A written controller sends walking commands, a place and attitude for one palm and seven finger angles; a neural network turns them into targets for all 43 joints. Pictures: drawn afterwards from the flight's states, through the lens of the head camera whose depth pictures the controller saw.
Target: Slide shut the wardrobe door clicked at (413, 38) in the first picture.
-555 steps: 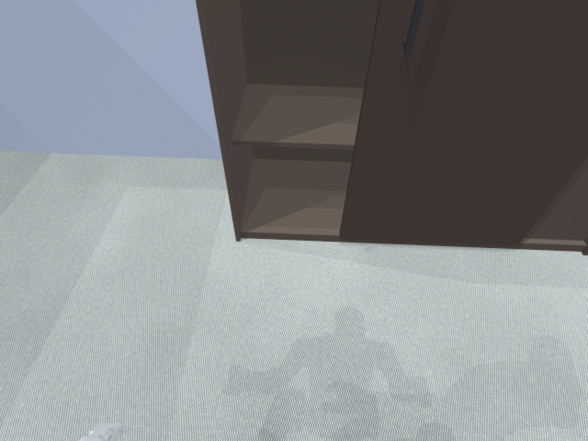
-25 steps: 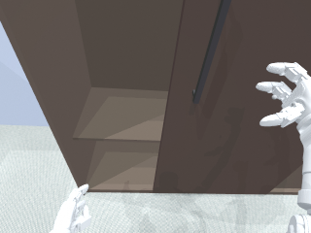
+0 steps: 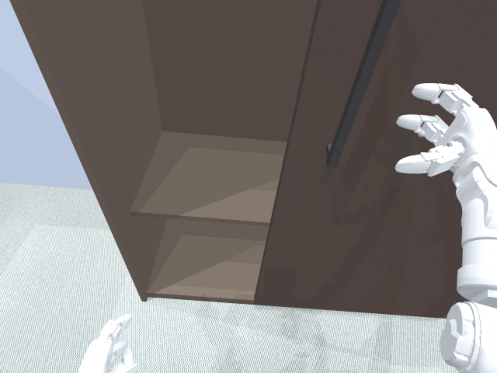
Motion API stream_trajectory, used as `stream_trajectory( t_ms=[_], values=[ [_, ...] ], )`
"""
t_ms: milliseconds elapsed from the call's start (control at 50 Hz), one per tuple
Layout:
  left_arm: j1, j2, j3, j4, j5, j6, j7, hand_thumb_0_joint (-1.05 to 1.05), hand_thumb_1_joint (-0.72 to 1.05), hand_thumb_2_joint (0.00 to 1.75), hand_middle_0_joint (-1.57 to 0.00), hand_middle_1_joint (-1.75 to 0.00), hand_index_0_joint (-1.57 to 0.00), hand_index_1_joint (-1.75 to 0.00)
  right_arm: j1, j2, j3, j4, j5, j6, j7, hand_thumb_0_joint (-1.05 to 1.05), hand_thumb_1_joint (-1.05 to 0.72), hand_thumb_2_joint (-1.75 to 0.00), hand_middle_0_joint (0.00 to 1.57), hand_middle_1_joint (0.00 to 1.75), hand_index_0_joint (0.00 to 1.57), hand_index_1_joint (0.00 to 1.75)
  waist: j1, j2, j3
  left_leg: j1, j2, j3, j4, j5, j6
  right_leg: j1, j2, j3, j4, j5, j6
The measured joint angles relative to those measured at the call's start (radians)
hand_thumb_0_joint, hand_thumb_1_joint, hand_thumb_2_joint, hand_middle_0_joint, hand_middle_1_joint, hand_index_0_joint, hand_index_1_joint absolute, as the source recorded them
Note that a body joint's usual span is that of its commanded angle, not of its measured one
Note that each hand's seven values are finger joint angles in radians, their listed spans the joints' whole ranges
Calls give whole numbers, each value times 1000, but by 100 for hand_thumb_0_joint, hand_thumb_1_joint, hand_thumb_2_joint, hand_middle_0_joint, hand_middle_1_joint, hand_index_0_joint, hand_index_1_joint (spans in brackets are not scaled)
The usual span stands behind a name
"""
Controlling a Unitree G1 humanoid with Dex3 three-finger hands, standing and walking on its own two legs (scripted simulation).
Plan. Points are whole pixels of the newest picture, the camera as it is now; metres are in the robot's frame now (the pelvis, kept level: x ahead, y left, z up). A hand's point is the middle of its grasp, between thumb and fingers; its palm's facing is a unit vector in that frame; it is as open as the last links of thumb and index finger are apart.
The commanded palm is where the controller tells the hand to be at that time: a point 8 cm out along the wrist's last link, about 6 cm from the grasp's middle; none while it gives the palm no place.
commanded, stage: move the hooked fingers beside the handle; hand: right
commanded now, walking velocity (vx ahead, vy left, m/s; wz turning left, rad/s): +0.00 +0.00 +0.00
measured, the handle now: (356, 84) +0.51 -0.13 +0.25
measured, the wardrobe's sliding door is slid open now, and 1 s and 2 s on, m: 0.44 0.44 0.44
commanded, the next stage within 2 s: feel for the door with the fingertips in 1.12 s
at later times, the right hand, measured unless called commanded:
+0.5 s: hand (399, 118) +0.46 -0.19 +0.23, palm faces +0.03 +1.00 -0.02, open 14.0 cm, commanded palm +0.43 -0.25 +0.22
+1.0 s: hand (406, 122) +0.45 -0.20 +0.23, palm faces +0.03 +1.00 -0.01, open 14.0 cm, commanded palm +0.43 -0.25 +0.22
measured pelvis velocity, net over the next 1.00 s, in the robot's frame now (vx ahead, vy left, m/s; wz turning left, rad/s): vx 0.00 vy -0.01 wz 0.02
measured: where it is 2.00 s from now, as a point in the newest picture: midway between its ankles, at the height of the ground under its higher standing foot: outside the picture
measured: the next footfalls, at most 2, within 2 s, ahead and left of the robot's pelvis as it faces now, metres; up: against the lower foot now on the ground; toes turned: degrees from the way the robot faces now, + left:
none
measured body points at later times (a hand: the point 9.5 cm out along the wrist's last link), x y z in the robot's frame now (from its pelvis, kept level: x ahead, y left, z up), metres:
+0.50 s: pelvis +0.00 +0.00 +0.00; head +0.01 +0.02 +0.45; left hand +0.09 +0.26 -0.11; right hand +0.45 -0.25 +0.23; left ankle +0.00 +0.11 -0.74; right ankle -0.02 -0.11 -0.74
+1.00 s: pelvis +0.00 -0.01 +0.00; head +0.00 +0.01 +0.45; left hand +0.12 +0.25 -0.10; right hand +0.44 -0.25 +0.23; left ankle +0.00 +0.11 -0.74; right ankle -0.02 -0.11 -0.74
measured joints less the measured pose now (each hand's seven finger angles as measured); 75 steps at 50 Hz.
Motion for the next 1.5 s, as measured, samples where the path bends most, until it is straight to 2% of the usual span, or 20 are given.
stream_trajectory(
  t_ms=[200, 400, 560, 780, 920, 1040, 1160, 1280, 1400, 1500],
  values=[
    [37, 1, 11, -1, 3, 8, -4, 1, 90, 90, -20, -30, -20, -30, -65, -32, -18, 126, -28, -45, -7, -2, 50, -30, 30, 120, 30, 120, 22, 7, -6, -17, -8, -9, -1, 1, 2, -15, -8, -9, 4, -6, 2],
    [63, 4, 19, 25, 9, 11, -10, 1, 90, 90, -20, -30, -20, -30, -162, -19, 1, 256, -43, -85, -29, -2, 50, -30, 30, 120, 30, 120, 35, 8, -16, -43, -6, -12, 6, 1, -2, -43, -6, -12, 17, -11, -3],
    [90, -2, 24, 13, 15, 19, -15, 1, 90, 90, -20, -30, -20, -30, -137, -26, -39, 253, -60, -126, -35, -2, 50, -30, 30, 120, 30, 120, 49, 7, -15, -48, -10, -31, 0, 6, -5, -39, -8, -30, 8, -11, -6],
    [87, -1, 25, 14, 12, 25, -17, 1, 90, 90, -20, -30, -20, -30, -101, -16, -24, 207, -47, -98, -33, -2, 50, -30, 30, 120, 30, 120, 35, 8, -18, -42, -6, -27, -2, 6, -8, -39, -5, -26, 14, -14, -9],
    [61, -4, 23, 11, 13, 13, -12, 1, 90, 90, -20, -30, -20, -30, -119, 5, 1, 200, -41, -105, -43, -2, 50, -30, 30, 120, 30, 120, 27, 11, -16, -38, -1, -18, 1, 5, -10, -41, -1, -17, 21, -13, -11],
    [43, -8, 16, 4, 13, 15, -12, 1, 90, 90, -20, -30, -20, -30, -155, -6, 8, 265, -55, -104, -50, -2, 50, -30, 30, 120, 30, 120, 32, 13, -18, -48, 0, -18, 8, 4, -10, -50, 1, -16, 26, -14, -12],
    [56, -10, 15, 4, 15, 16, -15, 1, 90, 90, -20, -30, -20, -30, -141, -2, -7, 247, -50, -126, -46, -2, 50, -30, 30, 120, 30, 120, 33, 14, -19, -46, -1, -22, 6, 4, -11, -46, 0, -20, 22, -14, -11],
    [74, -8, 18, 9, 12, 24, -15, 1, 90, 90, -20, -30, -20, -30, -131, -8, 3, 238, -50, -113, -46, -2, 50, -30, 30, 120, 30, 120, 34, 12, -17, -45, -2, -21, 6, 2, -10, -46, -1, -19, 25, -17, -11],
    [81, -5, 23, 26, 14, 19, -16, 1, 90, 90, -20, -30, -20, -30, -126, 26, 20, 203, -36, -108, -63, -2, 50, -30, 30, 120, 30, 120, 30, 11, -15, -46, -1, -18, 9, 0, -10, -48, -1, -16, 28, -17, -10],
    [71, -9, 25, 28, 15, 18, -20, 1, 90, 90, -20, -30, -20, -30, -132, 55, 36, 191, -44, -98, -92, -2, 50, -30, 30, 120, 30, 120, 33, 10, -15, -48, -2, -20, 13, -2, -9, -48, -1, -18, 29, -19, -10]
  ],
)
